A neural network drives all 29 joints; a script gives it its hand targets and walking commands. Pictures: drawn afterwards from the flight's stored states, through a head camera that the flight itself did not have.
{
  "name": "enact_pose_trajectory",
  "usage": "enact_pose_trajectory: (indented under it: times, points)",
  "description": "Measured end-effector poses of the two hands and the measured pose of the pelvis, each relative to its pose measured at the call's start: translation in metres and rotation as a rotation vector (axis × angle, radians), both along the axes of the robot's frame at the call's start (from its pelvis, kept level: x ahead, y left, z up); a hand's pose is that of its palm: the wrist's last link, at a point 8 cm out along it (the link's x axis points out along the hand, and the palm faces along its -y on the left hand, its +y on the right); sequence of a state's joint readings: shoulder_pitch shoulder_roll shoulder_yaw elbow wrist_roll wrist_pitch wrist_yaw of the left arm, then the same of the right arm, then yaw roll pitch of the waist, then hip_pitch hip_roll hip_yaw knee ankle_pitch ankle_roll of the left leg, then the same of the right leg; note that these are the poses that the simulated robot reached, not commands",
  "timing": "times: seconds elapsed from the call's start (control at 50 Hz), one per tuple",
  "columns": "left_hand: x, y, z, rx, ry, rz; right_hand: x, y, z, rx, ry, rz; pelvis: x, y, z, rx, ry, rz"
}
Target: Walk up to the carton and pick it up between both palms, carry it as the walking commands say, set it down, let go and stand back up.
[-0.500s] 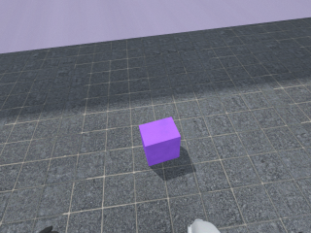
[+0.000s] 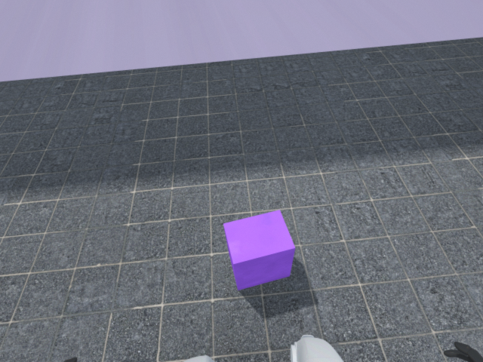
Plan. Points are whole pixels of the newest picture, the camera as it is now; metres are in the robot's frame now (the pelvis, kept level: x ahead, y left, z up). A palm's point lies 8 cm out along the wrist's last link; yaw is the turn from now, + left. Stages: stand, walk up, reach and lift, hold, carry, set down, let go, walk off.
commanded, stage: walk up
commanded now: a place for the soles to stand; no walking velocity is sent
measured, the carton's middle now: (258, 251) +0.59 -0.01 -0.60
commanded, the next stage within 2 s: none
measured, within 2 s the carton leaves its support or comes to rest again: neither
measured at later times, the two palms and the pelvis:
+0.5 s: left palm (71, 327) +0.20 +0.33 -0.07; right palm (444, 338) +0.17 -0.31 -0.10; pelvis +0.07 +0.01 +0.01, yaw +1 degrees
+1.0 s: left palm out of the picture +0.13 +0.34 -0.07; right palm (432, 330) +0.18 -0.28 -0.07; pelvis +0.05 +0.02 +0.04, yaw +3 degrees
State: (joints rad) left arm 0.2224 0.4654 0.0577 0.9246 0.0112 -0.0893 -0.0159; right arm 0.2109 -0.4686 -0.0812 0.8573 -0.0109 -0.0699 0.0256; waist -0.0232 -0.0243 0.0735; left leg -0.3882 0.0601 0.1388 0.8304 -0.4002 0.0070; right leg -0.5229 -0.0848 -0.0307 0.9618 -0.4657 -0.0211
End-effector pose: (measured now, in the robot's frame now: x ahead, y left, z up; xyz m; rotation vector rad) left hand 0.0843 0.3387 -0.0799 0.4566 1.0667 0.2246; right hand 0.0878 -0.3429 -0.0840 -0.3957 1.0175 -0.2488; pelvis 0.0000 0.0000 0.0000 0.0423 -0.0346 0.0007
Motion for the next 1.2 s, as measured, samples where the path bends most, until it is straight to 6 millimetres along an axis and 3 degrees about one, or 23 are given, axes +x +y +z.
enact_pose_trajectory:
  times: [0.06, 0.2, 0.32, 0.42, 0.56, 0.88, 1.08, 1.14, 1.2]
  points:
    - [0.026, -0.01, -0.002, 0.015, -0.017, -0.016, 0.005, -0.007, -0.013, 0.013, 0.039, -0.032, 0.016, -0.008, -0.005, -0.029, 0.0, -0.002]
    - [0.071, -0.015, -0.001, 0.031, -0.03, -0.012, 0.034, 0.008, -0.031, 0.056, 0.095, -0.039, 0.041, -0.01, -0.006, -0.029, 0.02, -0.005]
    - [0.106, -0.019, 0.004, 0.007, -0.071, -0.005, 0.056, 0.021, -0.032, 0.068, 0.111, -0.032, 0.057, -0.005, 0.0, -0.029, 0.031, 0.007]
    - [0.118, -0.013, 0.005, -0.005, -0.083, 0.016, 0.077, 0.028, -0.023, 0.055, 0.083, -0.023, 0.065, 0.002, 0.003, -0.024, 0.027, 0.016]
    - [0.115, -0.004, 0.005, -0.029, -0.07, 0.045, 0.087, 0.033, -0.011, 0.028, 0.085, -0.006, 0.065, 0.01, 0.009, -0.041, 0.015, 0.023]
    - [0.06, -0.001, 0.003, -0.078, 0.055, 0.121, 0.091, 0.055, 0.008, 0.051, 0.115, 0.034, 0.056, 0.017, 0.03, -0.049, -0.005, 0.043]
    - [0.046, -0.001, 0.011, -0.085, 0.079, 0.143, 0.092, 0.063, 0.013, 0.075, 0.125, 0.045, 0.054, 0.019, 0.04, -0.047, -0.007, 0.053]
    - [0.051, 0.003, 0.014, -0.095, 0.065, 0.136, 0.086, 0.055, 0.017, 0.049, 0.097, 0.039, 0.056, 0.015, 0.039, -0.04, -0.004, 0.061]
    - [0.065, 0.005, 0.017, -0.092, 0.033, 0.138, 0.064, 0.028, 0.024, -0.012, 0.125, 0.008, 0.061, 0.003, 0.037, -0.019, -0.002, 0.08]
